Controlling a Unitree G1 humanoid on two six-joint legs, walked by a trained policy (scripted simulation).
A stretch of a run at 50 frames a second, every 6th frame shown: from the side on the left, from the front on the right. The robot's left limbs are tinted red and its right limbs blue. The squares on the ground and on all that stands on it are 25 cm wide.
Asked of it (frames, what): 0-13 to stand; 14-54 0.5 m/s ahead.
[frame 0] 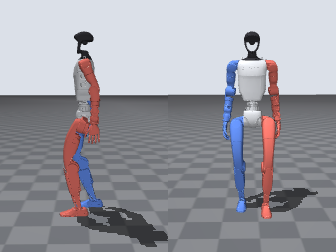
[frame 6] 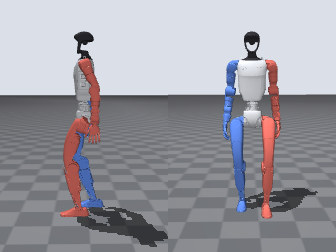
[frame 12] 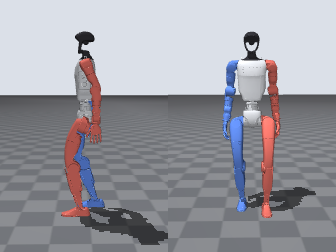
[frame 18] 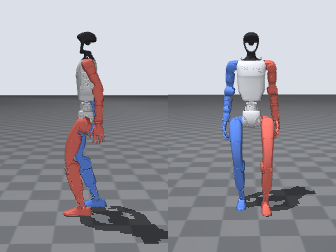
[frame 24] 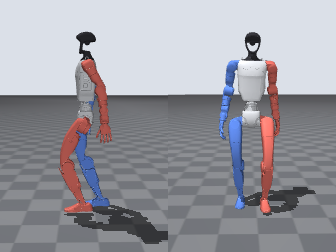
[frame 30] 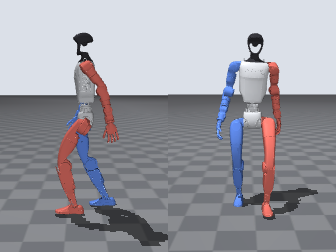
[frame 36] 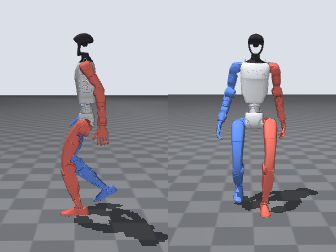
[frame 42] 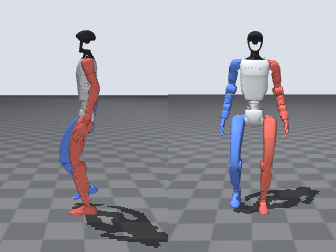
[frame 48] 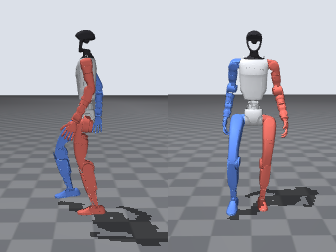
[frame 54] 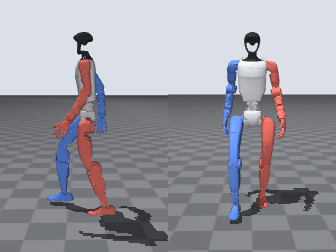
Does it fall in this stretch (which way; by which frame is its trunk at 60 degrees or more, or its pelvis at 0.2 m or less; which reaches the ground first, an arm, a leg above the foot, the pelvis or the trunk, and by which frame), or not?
no
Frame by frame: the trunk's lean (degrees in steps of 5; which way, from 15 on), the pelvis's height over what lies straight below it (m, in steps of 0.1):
0: 0, 0.8
6: 0, 0.8
12: 0, 0.8
18: 0, 0.8
24: 0, 0.8
30: 5, 0.8
36: 5, 0.8
42: 0, 0.8
48: 0, 0.8
54: 5, 0.8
